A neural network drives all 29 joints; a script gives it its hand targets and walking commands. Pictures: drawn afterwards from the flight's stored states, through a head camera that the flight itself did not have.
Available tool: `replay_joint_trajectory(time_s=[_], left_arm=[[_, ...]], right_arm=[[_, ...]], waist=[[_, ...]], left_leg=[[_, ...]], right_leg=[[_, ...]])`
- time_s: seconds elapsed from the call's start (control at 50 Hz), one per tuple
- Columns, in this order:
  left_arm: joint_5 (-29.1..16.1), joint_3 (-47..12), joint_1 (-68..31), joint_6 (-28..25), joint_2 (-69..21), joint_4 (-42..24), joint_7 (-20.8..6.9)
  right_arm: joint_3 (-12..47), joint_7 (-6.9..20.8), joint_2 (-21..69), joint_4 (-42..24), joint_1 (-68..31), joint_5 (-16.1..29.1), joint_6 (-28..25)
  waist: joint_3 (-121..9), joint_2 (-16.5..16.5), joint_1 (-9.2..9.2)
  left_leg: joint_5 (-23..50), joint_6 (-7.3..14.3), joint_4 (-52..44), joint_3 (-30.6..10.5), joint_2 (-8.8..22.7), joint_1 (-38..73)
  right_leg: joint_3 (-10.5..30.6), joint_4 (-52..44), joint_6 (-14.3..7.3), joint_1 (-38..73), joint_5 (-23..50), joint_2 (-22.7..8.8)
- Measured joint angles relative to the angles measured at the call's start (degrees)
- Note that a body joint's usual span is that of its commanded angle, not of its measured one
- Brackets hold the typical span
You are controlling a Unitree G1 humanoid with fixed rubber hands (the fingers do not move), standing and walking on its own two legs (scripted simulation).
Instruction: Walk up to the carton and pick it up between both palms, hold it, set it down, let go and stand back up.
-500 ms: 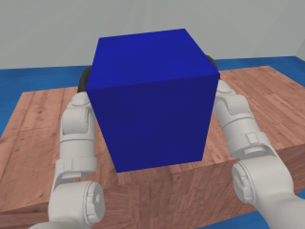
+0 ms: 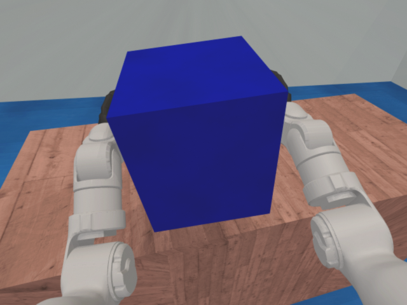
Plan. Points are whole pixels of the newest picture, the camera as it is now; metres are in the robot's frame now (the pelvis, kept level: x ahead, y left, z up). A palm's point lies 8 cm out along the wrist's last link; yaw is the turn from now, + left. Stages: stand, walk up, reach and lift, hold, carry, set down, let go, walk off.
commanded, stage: hold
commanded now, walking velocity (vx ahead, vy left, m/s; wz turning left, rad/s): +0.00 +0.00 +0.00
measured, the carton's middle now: (198, 132) +0.37 +0.00 +0.21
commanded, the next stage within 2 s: none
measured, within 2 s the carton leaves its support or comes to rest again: neither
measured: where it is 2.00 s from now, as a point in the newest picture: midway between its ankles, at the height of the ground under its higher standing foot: outside the picture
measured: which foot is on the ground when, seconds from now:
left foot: down 0.00-1.00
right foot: down 0.00-1.00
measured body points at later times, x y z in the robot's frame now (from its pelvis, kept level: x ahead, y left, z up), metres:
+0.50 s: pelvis -0.01 +0.00 +0.00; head -0.09 +0.01 +0.44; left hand +0.38 +0.16 +0.25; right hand +0.38 -0.16 +0.27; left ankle +0.02 +0.11 -0.75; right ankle +0.00 -0.12 -0.75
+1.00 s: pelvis -0.01 +0.00 +0.00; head -0.08 +0.02 +0.44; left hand +0.38 +0.16 +0.25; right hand +0.39 -0.16 +0.28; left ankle +0.02 +0.11 -0.75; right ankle +0.00 -0.12 -0.75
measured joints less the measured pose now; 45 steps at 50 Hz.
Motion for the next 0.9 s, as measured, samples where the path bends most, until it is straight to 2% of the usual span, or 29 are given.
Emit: replay_joint_trajectory(time_s=[0.16,0.24,0.34,0.72,0.9], left_arm=[[-0.3,0.5,-4.3,0.1,0.8,4.6,0.0],[0.0,-1.4,-3.0,3.1,0.9,0.5,1.0],[0.0,-0.7,-3.1,4.3,0.3,0.8,1.3],[-0.2,1.8,-9.4,3.2,1.0,9.4,0.9],[-0.9,0.5,-8.2,2.8,1.7,8.7,0.8]], right_arm=[[-1.3,0.0,-0.5,2.6,-2.7,-0.3,0.8],[1.1,-0.2,-2.1,1.9,-3.1,2.9,1.9],[0.8,-0.3,-2.1,2.4,-3.5,3.0,3.4],[-1.4,0.1,-2.2,9.2,-8.6,1.5,3.9],[0.1,-0.6,-2.4,8.3,-8.1,2.5,3.9]], waist=[[-0.6,0.0,0.87],[-0.5,0.8,0.77],[-0.5,1.2,0.4],[-2.6,1.2,1.69],[-2.5,1.3,0.96]], left_leg=[[0.6,0.1,-0.6,-0.1,-0.2,-0.5],[0.0,0.0,0.6,-0.4,0.0,-0.8],[-0.2,0.1,1.0,-0.7,-0.1,-0.4],[1.0,0.0,0.4,-1.2,-0.2,-2.5],[0.6,-0.1,1.0,-2.1,-0.4,-2.8]], right_leg=[[0.4,-0.1,0.1,-0.8,0.4,-0.1],[0.4,-0.3,0.1,-0.4,0.5,0.2],[0.3,-0.2,0.1,0.2,0.4,0.3],[0.9,0.3,-0.1,-2.5,1.0,0.5],[0.5,-0.3,0.0,-2.0,1.0,0.6]])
